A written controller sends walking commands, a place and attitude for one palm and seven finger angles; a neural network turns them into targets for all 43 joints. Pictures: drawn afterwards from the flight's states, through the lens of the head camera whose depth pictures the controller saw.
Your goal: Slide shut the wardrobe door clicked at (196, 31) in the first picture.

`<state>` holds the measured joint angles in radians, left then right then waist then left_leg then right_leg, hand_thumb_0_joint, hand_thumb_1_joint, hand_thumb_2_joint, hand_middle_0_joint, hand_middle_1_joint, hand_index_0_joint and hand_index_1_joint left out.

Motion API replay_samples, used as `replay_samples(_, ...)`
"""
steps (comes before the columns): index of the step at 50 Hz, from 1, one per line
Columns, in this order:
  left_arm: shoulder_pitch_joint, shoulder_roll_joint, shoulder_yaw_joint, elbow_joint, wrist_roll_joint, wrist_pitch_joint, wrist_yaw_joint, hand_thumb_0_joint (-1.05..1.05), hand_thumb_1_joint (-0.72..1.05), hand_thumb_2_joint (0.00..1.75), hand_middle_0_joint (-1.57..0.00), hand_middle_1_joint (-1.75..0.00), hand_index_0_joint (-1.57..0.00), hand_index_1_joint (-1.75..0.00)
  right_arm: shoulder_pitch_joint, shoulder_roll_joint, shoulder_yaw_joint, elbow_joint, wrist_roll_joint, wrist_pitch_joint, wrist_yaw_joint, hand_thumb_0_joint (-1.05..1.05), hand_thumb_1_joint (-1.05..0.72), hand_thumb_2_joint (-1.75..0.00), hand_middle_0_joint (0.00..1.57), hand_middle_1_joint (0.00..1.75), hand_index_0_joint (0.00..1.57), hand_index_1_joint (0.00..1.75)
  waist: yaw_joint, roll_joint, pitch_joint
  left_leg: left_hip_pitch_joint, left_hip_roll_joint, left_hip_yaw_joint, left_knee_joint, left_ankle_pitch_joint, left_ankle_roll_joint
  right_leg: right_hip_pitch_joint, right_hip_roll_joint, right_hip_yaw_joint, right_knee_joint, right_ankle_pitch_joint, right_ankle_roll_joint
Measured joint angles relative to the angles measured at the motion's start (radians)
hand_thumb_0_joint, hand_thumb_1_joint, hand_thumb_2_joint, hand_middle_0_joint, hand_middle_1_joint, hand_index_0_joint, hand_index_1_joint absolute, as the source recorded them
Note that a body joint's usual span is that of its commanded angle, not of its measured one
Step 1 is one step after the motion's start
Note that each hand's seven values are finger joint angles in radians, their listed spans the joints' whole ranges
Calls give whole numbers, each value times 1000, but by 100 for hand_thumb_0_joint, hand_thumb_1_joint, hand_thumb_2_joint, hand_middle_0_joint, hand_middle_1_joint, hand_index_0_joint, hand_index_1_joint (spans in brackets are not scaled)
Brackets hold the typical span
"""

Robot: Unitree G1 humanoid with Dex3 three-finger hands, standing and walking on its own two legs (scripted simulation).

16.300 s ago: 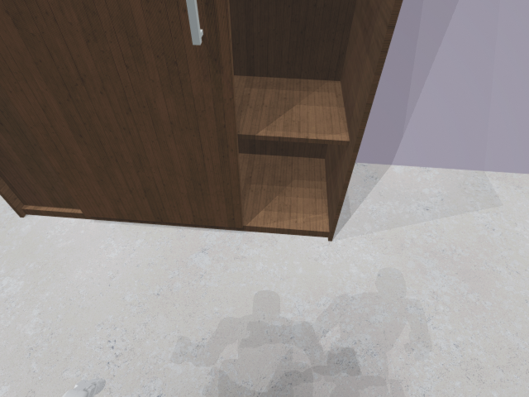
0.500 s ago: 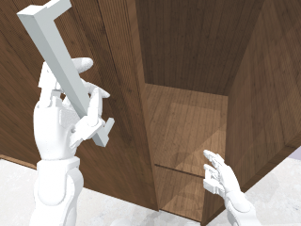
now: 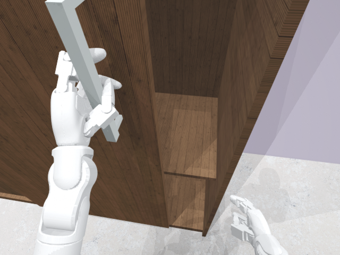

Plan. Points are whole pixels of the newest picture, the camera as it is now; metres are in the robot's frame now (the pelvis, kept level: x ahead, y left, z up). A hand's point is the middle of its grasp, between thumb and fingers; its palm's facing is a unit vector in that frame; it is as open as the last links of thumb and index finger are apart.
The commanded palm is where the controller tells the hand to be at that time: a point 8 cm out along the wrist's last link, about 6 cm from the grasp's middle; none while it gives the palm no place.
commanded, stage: step sideways, sliding the door along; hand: left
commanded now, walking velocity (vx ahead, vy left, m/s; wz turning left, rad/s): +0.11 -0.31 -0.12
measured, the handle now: (98, 81) +0.33 +0.15 +0.27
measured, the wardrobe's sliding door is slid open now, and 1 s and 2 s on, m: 0.18 0.08 0.00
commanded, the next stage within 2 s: none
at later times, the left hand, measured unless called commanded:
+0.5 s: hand (142, 110) +0.28 +0.07 +0.25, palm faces +0.14 -0.99 -0.04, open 6.7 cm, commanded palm +0.26 +0.08 +0.25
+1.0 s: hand (170, 112) +0.28 +0.03 +0.25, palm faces +0.15 -0.99 -0.04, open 6.7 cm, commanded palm +0.25 +0.03 +0.25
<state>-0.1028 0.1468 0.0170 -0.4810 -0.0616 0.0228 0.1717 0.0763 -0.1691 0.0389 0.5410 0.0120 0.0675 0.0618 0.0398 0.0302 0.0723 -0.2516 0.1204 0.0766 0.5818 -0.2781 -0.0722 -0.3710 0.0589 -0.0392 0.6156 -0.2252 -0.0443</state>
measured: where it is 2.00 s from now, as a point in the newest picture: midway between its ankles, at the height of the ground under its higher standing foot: outside the picture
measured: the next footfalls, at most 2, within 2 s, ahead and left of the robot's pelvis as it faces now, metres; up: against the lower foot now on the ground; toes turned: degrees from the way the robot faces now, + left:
left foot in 0.24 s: +0.00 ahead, +0.12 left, +0.00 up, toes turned +2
right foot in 0.64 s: +0.02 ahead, -0.14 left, +0.00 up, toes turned -6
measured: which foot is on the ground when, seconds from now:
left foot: down 0.00-0.12, up 0.14-0.22, down 0.24-1.00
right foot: down 0.00-0.56, up 0.58-0.62, down 0.64-1.00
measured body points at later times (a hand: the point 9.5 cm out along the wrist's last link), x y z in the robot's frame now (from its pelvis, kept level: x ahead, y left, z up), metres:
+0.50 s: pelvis -0.03 -0.05 +0.00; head -0.01 -0.06 +0.45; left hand +0.27 +0.12 +0.25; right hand +0.16 -0.28 -0.09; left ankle -0.03 +0.12 -0.72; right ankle +0.02 -0.09 -0.73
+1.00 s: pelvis -0.05 -0.10 +0.00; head -0.02 -0.11 +0.45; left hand +0.27 +0.08 +0.25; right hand +0.15 -0.32 -0.09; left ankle -0.05 +0.09 -0.72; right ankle -0.02 -0.14 -0.72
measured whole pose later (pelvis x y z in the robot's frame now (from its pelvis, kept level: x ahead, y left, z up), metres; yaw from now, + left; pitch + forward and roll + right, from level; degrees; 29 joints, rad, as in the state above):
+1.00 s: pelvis -0.05 -0.10 +0.00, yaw -4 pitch -2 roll +0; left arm -0.30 0.17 0.07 -0.28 -0.08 0.03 0.16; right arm 0.07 -0.20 -0.02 0.57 0.04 0.11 0.03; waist 0.08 0.03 0.10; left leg -0.21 0.13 0.04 0.58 -0.32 -0.10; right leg -0.28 0.09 -0.08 0.58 -0.27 -0.07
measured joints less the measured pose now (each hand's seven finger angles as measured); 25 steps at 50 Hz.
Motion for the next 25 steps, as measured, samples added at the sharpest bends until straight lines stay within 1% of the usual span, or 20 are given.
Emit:
replay_samples(2,-9,8,12,18,-5,-6,1,0,77,82,-41,-146,-12,-121,14,-20,-26,4,-3,13,-8,1,-91,-90,20,30,25,31,3,6,1,-5,16,5,8,-8,-17,1,-7,-3,42,-48,26)
replay_samples(3,-15,9,20,26,-7,-7,1,0,77,82,-41,-146,-12,-122,22,-30,-39,7,-2,17,-9,1,-91,-90,20,30,24,31,6,10,2,-8,24,5,17,-12,-22,16,-12,-3,41,-41,31)
replay_samples(4,-23,12,30,32,-9,-7,0,0,77,83,-41,-146,-12,-122,27,-39,-49,12,2,20,-10,1,-91,-90,20,30,24,30,12,12,4,-12,34,7,28,-16,-28,34,-12,-7,21,-33,27)
replay_samples(5,-32,13,41,39,-9,-7,-1,0,77,83,-42,-146,-12,-122,27,-48,-57,19,7,22,-11,1,-91,-90,20,30,23,30,15,19,11,-15,49,5,38,-19,-31,40,2,-13,8,-32,3)
replay_samples(6,-42,14,48,45,-7,-5,0,0,77,83,-43,-146,-12,-122,28,-55,-64,27,12,23,-13,1,-91,-90,20,30,23,30,10,23,17,-20,58,-2,45,-18,-24,44,12,-21,0,-26,-22)
replay_samples(7,-51,17,52,52,-4,-3,1,0,76,83,-43,-145,-12,-121,29,-60,-70,36,18,23,-15,1,-91,-90,20,30,22,30,5,18,20,-26,56,-12,54,-17,-3,44,15,-26,-5,-19,-43)
replay_samples(8,-57,19,53,60,-2,-2,3,0,76,84,-44,-145,-12,-121,32,-65,-77,44,22,21,-19,1,-91,-90,20,30,22,30,2,11,20,-30,44,-24,73,-42,16,45,15,-28,-11,-13,-55)
replay_samples(10,-61,17,48,72,5,-4,8,0,76,84,-44,-145,-13,-121,42,-76,-85,56,25,12,-27,1,-91,-90,20,30,21,30,-1,-3,12,-17,9,-35,80,-97,42,46,15,-22,-32,4,-61)
replay_samples(11,-59,15,45,73,6,-3,10,0,76,84,-44,-145,-13,-121,47,-82,-86,59,24,5,-30,1,-91,-90,20,30,21,30,-4,-6,6,5,-2,-30,44,-74,52,45,19,-19,-42,12,-60)
replay_samples(12,-59,17,42,72,6,0,13,0,76,83,-44,-144,-14,-121,50,-84,-89,60,21,0,-33,1,-91,-90,20,30,21,30,-8,-9,0,21,-3,-27,5,-33,42,41,23,-18,-47,19,-58)
replay_samples(14,-63,22,42,79,3,-2,12,1,76,83,-43,-144,-14,-120,53,-82,-94,53,14,3,-35,1,-91,-90,19,30,20,30,-7,-20,-4,24,1,-18,-10,-15,0,28,20,-13,-32,13,-20)
replay_samples(16,-67,23,47,87,1,-4,8,1,77,82,-43,-143,-14,-121,55,-78,-95,39,10,10,-33,1,-91,-90,19,30,20,30,0,-17,-7,19,12,-11,0,-24,-21,26,8,-14,2,-16,12)
replay_samples(17,-71,24,51,89,0,-3,6,0,77,82,-43,-143,-13,-121,53,-74,-94,35,11,13,-30,1,-91,-90,19,30,20,30,6,-14,-7,15,19,-8,10,-31,-27,33,5,-18,1,-29,19)
replay_samples(18,-76,24,57,93,-1,-4,4,0,77,82,-43,-143,-13,-121,48,-69,-92,34,12,14,-27,1,-91,-90,19,30,20,30,11,-7,-1,12,31,-9,20,-37,-32,37,15,-23,-5,-31,1)
replay_samples(19,-84,22,61,99,-2,-5,2,0,77,83,-43,-143,-13,-122,42,-64,-90,34,15,14,-25,1,-91,-90,19,30,20,30,11,1,6,10,40,-15,28,-39,-35,43,25,-31,-14,-21,-27)
replay_samples(20,-92,21,63,105,-2,-5,0,0,77,83,-43,-143,-13,-122,37,-57,-87,37,19,13,-23,1,-91,-90,19,30,20,30,10,5,12,6,45,-21,35,-39,-26,48,31,-38,-23,-7,-59)
replay_samples(21,-99,23,63,111,-3,-6,-1,0,77,83,-43,-143,-12,-122,30,-49,-83,42,23,11,-23,1,-91,-90,19,30,20,30,8,3,15,0,45,-26,45,-35,-4,51,33,-44,-29,0,-77)
replay_samples(22,-105,24,61,118,-3,-7,0,0,77,83,-43,-143,-13,-122,25,-42,-79,47,26,8,-24,1,-91,-90,19,30,20,30,6,-1,17,-7,35,-36,66,-58,15,54,32,-46,-36,4,-84)
replay_samples(24,-112,22,49,128,1,-9,2,1,76,83,-43,-143,-13,-123,19,-31,-70,55,27,-1,-27,1,-91,-90,20,30,20,30,8,-12,14,-11,2,-48,93,-120,42,57,29,-45,-60,17,-83)
replay_samples(25,-114,20,42,129,3,-7,5,1,76,83,-43,-143,-14,-123,17,-28,-64,58,27,-5,-29,1,-91,-90,20,30,20,30,10,-17,11,0,-13,-43,72,-112,51,58,29,-42,-71,25,-82)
